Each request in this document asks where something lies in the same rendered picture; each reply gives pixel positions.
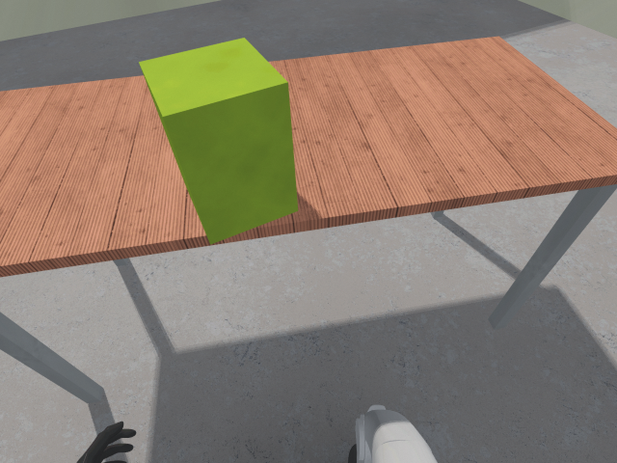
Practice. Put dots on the left robot hand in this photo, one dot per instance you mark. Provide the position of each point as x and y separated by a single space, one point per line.
98 450

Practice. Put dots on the carton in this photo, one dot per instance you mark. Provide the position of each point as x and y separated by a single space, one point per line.
226 113

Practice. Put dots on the right robot thigh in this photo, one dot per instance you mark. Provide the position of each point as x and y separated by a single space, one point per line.
385 436

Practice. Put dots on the table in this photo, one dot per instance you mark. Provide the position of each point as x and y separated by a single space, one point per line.
87 173

